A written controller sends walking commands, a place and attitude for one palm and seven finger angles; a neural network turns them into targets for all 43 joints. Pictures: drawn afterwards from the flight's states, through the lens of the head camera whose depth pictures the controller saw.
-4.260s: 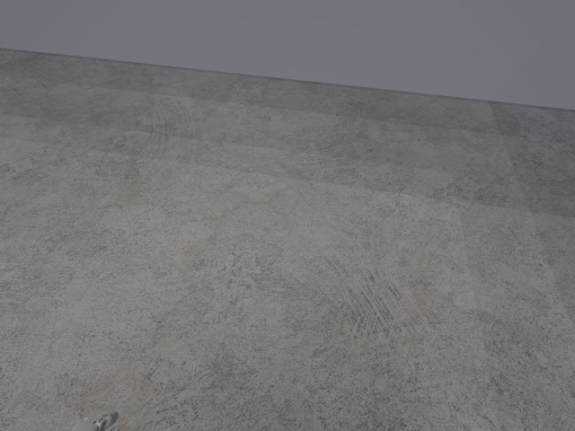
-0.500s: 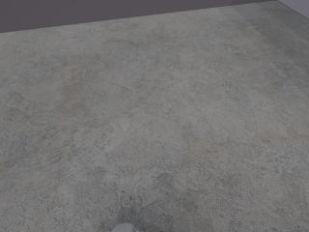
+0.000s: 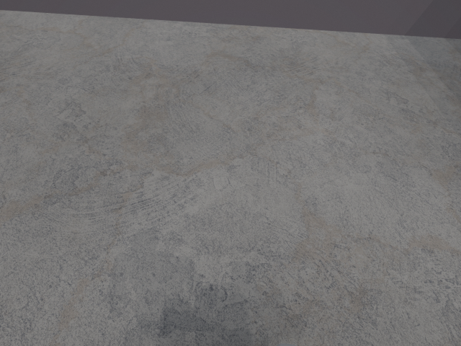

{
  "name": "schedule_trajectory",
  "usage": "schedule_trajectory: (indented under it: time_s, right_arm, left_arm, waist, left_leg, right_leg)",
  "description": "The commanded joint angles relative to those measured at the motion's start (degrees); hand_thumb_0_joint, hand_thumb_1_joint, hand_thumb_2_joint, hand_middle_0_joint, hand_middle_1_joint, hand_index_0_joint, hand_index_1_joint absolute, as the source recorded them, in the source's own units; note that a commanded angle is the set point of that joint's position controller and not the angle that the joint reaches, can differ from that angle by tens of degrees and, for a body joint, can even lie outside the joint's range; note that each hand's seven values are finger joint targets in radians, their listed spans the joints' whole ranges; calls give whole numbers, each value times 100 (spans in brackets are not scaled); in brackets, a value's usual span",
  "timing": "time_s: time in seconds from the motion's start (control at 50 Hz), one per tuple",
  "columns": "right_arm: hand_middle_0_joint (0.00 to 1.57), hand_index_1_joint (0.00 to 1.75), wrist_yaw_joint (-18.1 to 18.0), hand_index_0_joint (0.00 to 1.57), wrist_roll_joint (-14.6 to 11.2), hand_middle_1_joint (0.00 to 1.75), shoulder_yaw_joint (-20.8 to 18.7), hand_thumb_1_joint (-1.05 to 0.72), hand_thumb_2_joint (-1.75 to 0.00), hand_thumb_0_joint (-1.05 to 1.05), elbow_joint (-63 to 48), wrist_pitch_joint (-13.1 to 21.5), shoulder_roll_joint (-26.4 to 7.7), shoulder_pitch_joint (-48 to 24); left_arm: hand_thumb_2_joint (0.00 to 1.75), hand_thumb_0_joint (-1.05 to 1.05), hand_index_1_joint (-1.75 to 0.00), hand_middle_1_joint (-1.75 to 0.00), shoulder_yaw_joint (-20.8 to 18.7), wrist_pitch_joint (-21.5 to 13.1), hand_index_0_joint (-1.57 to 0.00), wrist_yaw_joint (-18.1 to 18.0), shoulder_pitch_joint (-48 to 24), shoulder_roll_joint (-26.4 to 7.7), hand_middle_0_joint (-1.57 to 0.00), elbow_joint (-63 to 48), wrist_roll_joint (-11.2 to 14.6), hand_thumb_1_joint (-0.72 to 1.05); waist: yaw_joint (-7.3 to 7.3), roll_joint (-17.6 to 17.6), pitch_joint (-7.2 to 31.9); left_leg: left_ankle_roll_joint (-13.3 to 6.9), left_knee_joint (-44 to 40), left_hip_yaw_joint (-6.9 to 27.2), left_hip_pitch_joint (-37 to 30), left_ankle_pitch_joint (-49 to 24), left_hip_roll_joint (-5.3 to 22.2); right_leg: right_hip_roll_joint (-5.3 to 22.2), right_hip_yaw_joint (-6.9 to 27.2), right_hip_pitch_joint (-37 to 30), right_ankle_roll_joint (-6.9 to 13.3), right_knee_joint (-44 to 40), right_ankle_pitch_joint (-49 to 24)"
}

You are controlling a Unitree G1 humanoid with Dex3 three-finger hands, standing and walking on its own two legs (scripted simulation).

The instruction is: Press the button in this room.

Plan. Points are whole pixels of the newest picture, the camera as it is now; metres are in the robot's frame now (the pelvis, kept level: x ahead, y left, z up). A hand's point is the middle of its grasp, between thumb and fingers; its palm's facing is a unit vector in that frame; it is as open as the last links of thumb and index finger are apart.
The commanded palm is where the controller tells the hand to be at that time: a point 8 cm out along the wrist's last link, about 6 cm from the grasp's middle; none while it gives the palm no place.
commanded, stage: turn or walk to find it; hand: left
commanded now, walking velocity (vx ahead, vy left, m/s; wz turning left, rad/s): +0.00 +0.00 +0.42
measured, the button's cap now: out of the picture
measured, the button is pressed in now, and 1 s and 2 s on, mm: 0 0 0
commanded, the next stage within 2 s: none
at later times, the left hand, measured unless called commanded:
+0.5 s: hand out of the picture -0.01 +0.15 -0.16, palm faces +0.26 -0.93 -0.26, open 7.3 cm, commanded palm none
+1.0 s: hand out of the picture -0.12 +0.23 -0.17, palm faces +0.45 -0.86 -0.23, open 7.4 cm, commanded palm none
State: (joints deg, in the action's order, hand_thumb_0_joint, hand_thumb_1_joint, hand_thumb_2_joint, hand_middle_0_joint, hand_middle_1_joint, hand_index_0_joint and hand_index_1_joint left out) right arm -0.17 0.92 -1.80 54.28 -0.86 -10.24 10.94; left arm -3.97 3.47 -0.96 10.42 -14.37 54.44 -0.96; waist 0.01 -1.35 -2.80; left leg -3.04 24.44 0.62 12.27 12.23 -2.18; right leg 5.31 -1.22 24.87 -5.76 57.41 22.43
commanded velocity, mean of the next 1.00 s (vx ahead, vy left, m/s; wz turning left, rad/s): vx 0.00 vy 0.00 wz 0.42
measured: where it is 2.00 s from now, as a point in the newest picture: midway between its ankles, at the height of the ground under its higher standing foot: outside the picture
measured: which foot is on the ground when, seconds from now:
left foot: down 0.00-0.18, up 0.20-0.68, down 0.70-1.00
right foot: up 0.00-0.16, down 0.18-0.70, up 0.72-1.00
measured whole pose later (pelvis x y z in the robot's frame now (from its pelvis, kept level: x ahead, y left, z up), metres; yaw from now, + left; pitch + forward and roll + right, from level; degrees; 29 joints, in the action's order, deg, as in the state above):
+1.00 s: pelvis -0.09 +0.01 +0.00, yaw +24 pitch +0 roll -2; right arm -0.4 0.6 -1.6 54.5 -0.7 -10.1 10.8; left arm -4.1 3.4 -0.9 11.7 -14.4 55.8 -1.2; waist 0.5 -1.7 -2.5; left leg -4.4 23.2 -0.4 12.6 10.5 -2.8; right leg 5.5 -0.8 26.1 -5.8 61.6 20.1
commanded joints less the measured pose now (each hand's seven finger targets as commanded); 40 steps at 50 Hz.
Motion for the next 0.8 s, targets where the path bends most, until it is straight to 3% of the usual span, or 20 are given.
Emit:
schedule_trajectory:
  time_s: [0.0,0.06,0.12,0.14,0.16,0.18,0.2,0.22,0.24,0.28,0.32,0.4,0.54,0.6,0.64,0.66,0.68,0.7,0.74,0.78]
  right_arm:
    - [20,30,-91,20,54,30,-388,-90,-90,0,-231,21,-1239,393]
    - [20,30,-73,20,75,30,-407,-90,-90,0,-271,-14,-1248,273]
    - [20,30,-46,20,22,30,-418,-90,-90,0,-298,-20,-1201,163]
    - [20,30,-22,20,-13,30,-402,-90,-90,0,-316,-12,-1025,175]
    - [20,30,14,20,-64,30,-333,-90,-90,0,-401,-7,-643,299]
    - [20,30,-3,20,-8,30,-380,-90,-90,0,-534,-48,-739,153]
    - [20,30,12,20,37,30,-440,-90,-90,0,-425,-134,-884,178]
    - [20,30,37,20,50,30,-455,-90,-90,0,-308,-214,-889,264]
    - [20,30,68,20,57,30,-462,-90,-90,0,-173,-238,-834,336]
    - [20,30,105,20,56,30,-428,-90,-90,0,-29,-247,-750,511]
    - [20,30,111,20,44,30,-425,-90,-90,0,38,-264,-725,557]
    - [20,30,100,20,53,30,-388,-90,-90,0,-14,-285,-725,235]
    - [20,30,99,20,-23,30,-262,-90,-90,0,-194,-192,-551,-273]
    - [20,30,75,20,-49,30,-243,-90,-90,0,-176,-133,-563,-56]
    - [20,30,78,20,-36,30,-263,-90,-90,0,-96,-53,-734,354]
    - [20,30,64,20,-4,30,-359,-90,-90,0,-70,9,-1178,554]
    - [20,30,19,20,15,30,-467,-90,-90,0,-96,0,-1694,715]
    - [20,30,-2,20,32,30,-471,-90,-90,0,-47,-46,-1733,730]
    - [20,30,-92,20,48,30,-374,-90,-90,0,-157,-26,-1386,183]
    - [20,30,-109,20,22,30,-284,-90,-90,0,-270,26,-1220,-117]
  left_arm:
    - [90,0,-30,-30,-39,-145,-20,-29,-218,-265,-20,-558,27,90]
    - [90,0,-30,-30,-16,-192,-20,-44,-87,-216,-20,-571,56,90]
    - [90,0,-30,-30,-42,-277,-20,-68,340,-309,-20,-473,73,90]
    - [90,0,-30,-30,-82,-336,-20,-92,542,-475,-20,-450,46,90]
    - [90,0,-30,-30,-177,-395,-20,-143,648,-998,-20,-436,-46,90]
    - [90,0,-30,-30,-186,-375,-20,-135,651,-1219,-20,-526,-41,90]
    - [90,0,-30,-30,-153,-359,-20,-142,426,-1005,-20,-604,-12,90]
    - [90,0,-30,-30,-147,-357,-20,-166,55,-797,-20,-653,4,90]
    - [90,0,-30,-30,-90,-359,-20,-136,-153,-671,-20,-698,8,90]
    - [90,0,-30,-30,-6,-416,-20,-102,-164,-457,-20,-683,23,90]
    - [90,0,-30,-30,-3,-437,-20,-110,1,-424,-20,-605,16,90]
    - [90,0,-30,-30,-30,-433,-20,-121,404,-511,-20,-455,-11,90]
    - [90,0,-30,-30,-152,-369,-20,-112,692,-829,-20,-247,-104,90]
    - [90,0,-30,-30,-182,-330,-20,-90,608,-922,-20,-199,-92,90]
    - [90,0,-30,-30,-171,-282,-20,-73,495,-839,-20,-190,-22,90]
    - [90,0,-30,-30,-132,-230,-20,-56,554,-587,-20,-293,33,90]
    - [90,0,-30,-30,-23,-187,-20,-35,351,-223,-20,-516,27,90]
    - [90,0,-30,-30,-22,-126,-20,-51,153,-382,-20,-545,-9,90]
    - [90,0,-30,-30,-96,-56,-20,-28,-10,-433,-20,-366,-40,90]
    - [90,0,-30,-30,-105,-105,-20,37,242,-426,-20,-226,-42,90]
  waist:
    - [-225,937,425]
    - [-146,1014,474]
    - [86,806,646]
    - [177,364,761]
    - [201,-1164,852]
    - [276,-1577,669]
    - [172,-942,547]
    - [7,-1145,290]
    - [-96,-811,26]
    - [-169,-672,-112]
    - [-140,-744,-85]
    - [55,-770,-17]
    - [284,-983,241]
    - [160,-1027,441]
    - [-117,-520,630]
    - [-220,733,724]
    - [-318,2138,483]
    - [-375,1469,501]
    - [-217,1440,91]
    - [-24,1021,95]
  left_leg:
    - [-738,-512,1594,-691,-2212,1578]
    - [-689,-349,1722,-345,-2347,1462]
    - [-401,73,1691,216,-2059,1174]
    - [-117,445,1466,768,-1246,890]
    - [315,1533,604,1859,612,120]
    - [461,2707,276,2021,2125,-156]
    - [451,3601,521,1869,1896,23]
    - [456,3995,567,1919,1622,149]
    - [504,4338,444,1929,1262,199]
    - [610,4556,279,1976,785,273]
    - [687,4582,220,2025,583,323]
    - [777,4214,126,2026,742,452]
    - [680,2264,-375,1253,1468,479]
    - [584,1454,-585,649,1177,374]
    - [484,46,-500,-406,-35,449]
    - [164,-484,716,-1047,-727,1317]
    - [-400,-797,2092,-1015,-2282,2455]
    - [-758,-744,1891,-582,-2023,2667]
    - [-518,-946,1548,-22,-836,2025]
    - [-384,-858,1128,-251,-1237,1635]
  right_leg:
    - [-80,15,213,64,-706,309]
    - [-259,-54,-420,158,-1581,246]
    - [-324,-104,-1502,222,-3025,-868]
    - [30,186,-2246,294,-3715,-1329]
    - [1402,1516,-2988,722,-4077,-1617]
    - [2279,2116,-2282,1354,-4166,-2241]
    - [2079,1728,-1729,1527,-4242,-1734]
    - [1791,1433,-1357,1388,-4392,-1231]
    - [1459,1067,-1218,1229,-4328,-1165]
    - [1128,390,-1263,1078,-4170,-1711]
    - [1093,142,-1434,1042,-4171,-1833]
    - [1287,155,-1715,1201,-4123,-1954]
    - [1589,-44,-1919,1421,-3675,-2751]
    - [1603,-204,-1759,1297,-3342,-2854]
    - [1381,-624,-1204,845,-2563,-2312]
    - [815,-962,-257,457,-1515,-954]
    - [169,-877,808,112,-404,1396]
    - [226,-333,575,231,234,1345]
    - [251,-33,677,233,672,623]
    - [179,1,751,181,805,-32]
